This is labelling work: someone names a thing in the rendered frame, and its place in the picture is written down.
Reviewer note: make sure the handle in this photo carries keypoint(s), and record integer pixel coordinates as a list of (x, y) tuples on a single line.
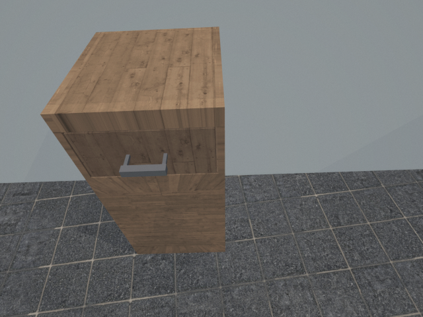
[(144, 170)]

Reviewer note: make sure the drawer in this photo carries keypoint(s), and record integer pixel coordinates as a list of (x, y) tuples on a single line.
[(190, 150)]

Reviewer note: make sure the cabinet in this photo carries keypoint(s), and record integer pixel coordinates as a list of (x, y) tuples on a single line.
[(151, 79)]

